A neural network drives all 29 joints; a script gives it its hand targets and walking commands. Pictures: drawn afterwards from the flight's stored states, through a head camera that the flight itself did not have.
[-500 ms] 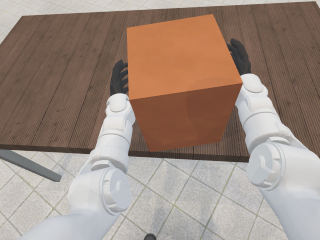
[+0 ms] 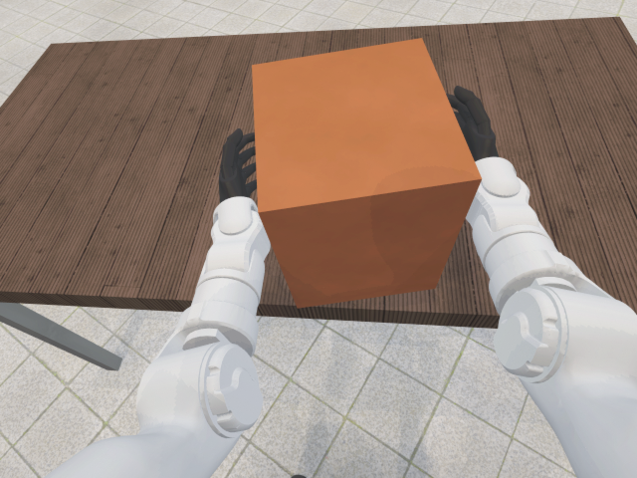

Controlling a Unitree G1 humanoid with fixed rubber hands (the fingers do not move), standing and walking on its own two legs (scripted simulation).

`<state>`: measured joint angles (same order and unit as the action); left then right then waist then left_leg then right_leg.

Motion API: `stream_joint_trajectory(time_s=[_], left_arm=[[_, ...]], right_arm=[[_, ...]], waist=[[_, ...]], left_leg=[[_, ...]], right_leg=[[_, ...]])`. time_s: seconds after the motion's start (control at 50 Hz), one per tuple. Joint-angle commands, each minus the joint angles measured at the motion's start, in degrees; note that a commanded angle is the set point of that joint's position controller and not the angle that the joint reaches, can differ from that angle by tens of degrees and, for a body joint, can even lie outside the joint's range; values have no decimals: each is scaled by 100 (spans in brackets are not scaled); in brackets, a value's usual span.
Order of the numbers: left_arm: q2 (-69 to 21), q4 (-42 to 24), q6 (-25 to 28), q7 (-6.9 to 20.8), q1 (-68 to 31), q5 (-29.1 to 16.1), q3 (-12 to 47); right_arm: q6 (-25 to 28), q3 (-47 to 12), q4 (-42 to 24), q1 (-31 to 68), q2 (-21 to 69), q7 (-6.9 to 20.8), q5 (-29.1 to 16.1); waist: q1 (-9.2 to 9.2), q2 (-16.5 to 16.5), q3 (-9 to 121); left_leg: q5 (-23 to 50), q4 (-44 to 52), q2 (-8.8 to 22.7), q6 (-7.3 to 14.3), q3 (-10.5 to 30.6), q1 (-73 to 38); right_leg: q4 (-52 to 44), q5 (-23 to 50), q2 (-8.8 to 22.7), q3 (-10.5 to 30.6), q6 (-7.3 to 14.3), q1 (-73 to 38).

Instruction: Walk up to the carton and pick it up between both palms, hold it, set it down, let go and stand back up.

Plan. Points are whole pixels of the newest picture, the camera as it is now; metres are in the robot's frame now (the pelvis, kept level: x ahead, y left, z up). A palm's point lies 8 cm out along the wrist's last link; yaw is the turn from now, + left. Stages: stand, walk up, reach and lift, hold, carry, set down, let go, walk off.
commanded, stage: reach and lift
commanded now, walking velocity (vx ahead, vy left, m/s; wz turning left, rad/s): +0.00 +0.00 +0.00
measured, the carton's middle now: (352, 188) +0.47 +0.06 +0.06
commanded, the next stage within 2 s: none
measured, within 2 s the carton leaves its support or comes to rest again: leaves its support in 0.58 s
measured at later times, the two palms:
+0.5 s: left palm (235, 207) +0.40 +0.20 +0.08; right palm (476, 163) +0.49 -0.08 +0.10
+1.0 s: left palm (217, 204) +0.37 +0.20 +0.12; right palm (488, 157) +0.45 -0.08 +0.15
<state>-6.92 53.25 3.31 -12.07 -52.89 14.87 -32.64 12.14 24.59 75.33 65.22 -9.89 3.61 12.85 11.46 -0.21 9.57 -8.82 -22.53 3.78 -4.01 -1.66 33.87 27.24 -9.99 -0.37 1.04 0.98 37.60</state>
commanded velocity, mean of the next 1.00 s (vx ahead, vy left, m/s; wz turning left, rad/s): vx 0.00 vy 0.00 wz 0.00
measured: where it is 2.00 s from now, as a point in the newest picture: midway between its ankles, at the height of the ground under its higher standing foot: outside the picture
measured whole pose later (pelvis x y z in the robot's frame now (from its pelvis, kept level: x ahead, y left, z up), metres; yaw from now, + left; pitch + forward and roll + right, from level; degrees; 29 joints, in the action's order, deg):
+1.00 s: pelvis -0.02 +0.00 +0.00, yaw +0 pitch +16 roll +1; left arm -3.9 56.7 -7.9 -13.3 -51.8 4.9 -27.4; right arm 2.8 15.3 79.3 64.7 -10.2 -0.9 10.6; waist 11.5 -0.2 15.0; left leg -8.0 -22.7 3.8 -4.0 -1.5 30.3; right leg 27.2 -9.0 -0.4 0.9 1.0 33.9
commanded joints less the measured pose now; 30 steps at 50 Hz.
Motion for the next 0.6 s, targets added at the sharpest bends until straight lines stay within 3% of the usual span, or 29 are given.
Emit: stream_joint_trajectory(time_s=[0.0,0.08,0.12,0.14,0.16,0.18,0.22,0.24,0.26,0.28,0.3,0.34,0.38,0.44,0.46,0.5,0.56,0.58], left_arm=[[-2469,-664,426,536,-3575,-107,1458],[-2480,-675,422,536,-3624,-151,1584],[-2523,-593,404,537,-3618,-225,1700],[-2487,-636,405,545,-3690,-227,1709],[-2499,-607,407,541,-3713,-264,1741],[-2513,-702,377,552,-3716,-292,1814],[-2558,-692,350,544,-3749,-349,1915],[-2634,-767,357,534,-3965,-382,2000],[-2590,-735,304,536,-3888,-418,2024],[-2628,-696,297,534,-3916,-480,2094],[-2593,-696,285,533,-3864,-498,2110],[-2602,-638,237,531,-3886,-574,2178],[-2659,-744,170,549,-3943,-628,2330],[-2662,-701,124,540,-4093,-725,2430],[-2694,-767,103,537,-4137,-793,2507],[-2653,-728,116,532,-4335,-830,2484],[-2629,-650,45,529,-4430,-897,2565],[-2672,-678,49,517,-4556,-893,2559]], right_arm=[[428,-1048,474,2904,2921,505,742],[500,-1156,524,2874,3010,462,638],[531,-1189,567,2937,2973,450,616],[502,-1219,643,2911,3029,440,526],[511,-1219,593,2922,3032,446,534],[492,-1232,714,2752,3050,419,498],[543,-1322,580,2888,3092,407,421],[540,-1292,540,3024,3102,404,430],[515,-1371,526,2979,3121,394,349],[510,-1335,421,3092,3123,388,319],[486,-1442,513,3016,3178,384,238],[478,-1556,345,3144,3230,361,143],[387,-1635,351,3026,3352,322,48],[346,-1743,97,3311,3422,314,-139],[303,-1823,101,3272,3445,296,-220],[277,-1874,-31,3445,3545,306,-281],[183,-1877,-148,3596,3610,282,-412],[167,-1877,-186,3710,3597,294,-425]], waist=[[113,1207,4599],[135,1145,4754],[47,1160,4759],[101,1100,4711],[67,1216,4750],[36,1074,4756],[48,1105,4854],[-56,1045,4919],[41,1028,5005],[-100,1095,5111],[12,1007,5019],[11,1102,5081],[-109,1037,5123],[-104,1016,5303],[-179,1034,5383],[-84,1015,5436],[-199,1049,5452],[-145,952,5448]], left_leg=[[2545,-118,-354,212,-695,-1268],[2669,-171,-383,188,-701,-1310],[2622,-154,-365,188,-668,-1250],[2586,-146,-383,182,-682,-1291],[2581,-143,-367,180,-683,-1232],[2660,-157,-359,148,-655,-1344],[2795,-211,-355,132,-650,-1387],[2813,-221,-354,112,-622,-1425],[2828,-260,-347,102,-609,-1469],[2762,-286,-355,99,-592,-1468],[2776,-251,-349,124,-585,-1452],[2678,-271,-367,124,-593,-1362],[2742,-265,-369,95,-557,-1398],[2741,-319,-368,108,-496,-1459],[2758,-338,-359,90,-457,-1469],[2524,-295,-382,129,-487,-1342],[2425,-306,-391,135,-432,-1288],[2339,-270,-391,130,-433,-1348]], right_leg=[[-210,3109,-385,-660,-250,-3534],[-170,3310,-393,-646,-246,-3545],[-188,3300,-391,-672,-257,-3480],[-204,3202,-394,-655,-228,-3488],[-208,3207,-413,-674,-232,-3481],[-214,3198,-409,-658,-208,-3503],[-217,3333,-430,-653,-213,-3481],[-202,3329,-414,-673,-207,-3471],[-208,3313,-441,-654,-182,-3398],[-235,3250,-440,-687,-199,-3364],[-213,3308,-419,-638,-190,-3387],[-191,3354,-431,-637,-220,-3416],[-186,3540,-401,-591,-214,-3597],[-185,3562,-409,-565,-225,-3588],[-166,3612,-423,-577,-226,-3653],[-131,3516,-384,-529,-263,-3669],[-116,3574,-381,-484,-259,-3779],[-117,3449,-377,-489,-276,-3730]])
